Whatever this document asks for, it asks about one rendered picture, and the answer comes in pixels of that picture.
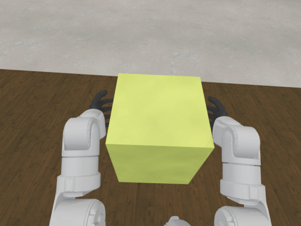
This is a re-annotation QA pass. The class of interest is carton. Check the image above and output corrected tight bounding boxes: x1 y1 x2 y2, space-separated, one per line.
105 73 214 184

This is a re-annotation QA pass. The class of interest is right robot shin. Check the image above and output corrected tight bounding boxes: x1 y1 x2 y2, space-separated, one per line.
169 216 179 221

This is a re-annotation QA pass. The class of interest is right robot forearm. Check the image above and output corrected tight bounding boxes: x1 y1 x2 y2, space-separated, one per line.
212 116 272 226

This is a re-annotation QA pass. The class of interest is left robot upper arm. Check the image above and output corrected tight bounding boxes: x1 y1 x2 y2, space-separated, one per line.
50 199 105 226

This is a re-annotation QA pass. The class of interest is left robot hand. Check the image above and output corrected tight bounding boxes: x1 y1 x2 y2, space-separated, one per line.
89 90 114 127

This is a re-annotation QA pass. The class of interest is right robot upper arm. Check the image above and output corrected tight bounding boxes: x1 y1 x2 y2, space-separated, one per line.
214 206 270 226

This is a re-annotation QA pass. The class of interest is right robot hand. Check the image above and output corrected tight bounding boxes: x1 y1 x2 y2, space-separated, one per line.
206 97 228 133

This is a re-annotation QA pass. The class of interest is left robot forearm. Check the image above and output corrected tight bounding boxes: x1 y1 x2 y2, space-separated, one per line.
49 109 106 226

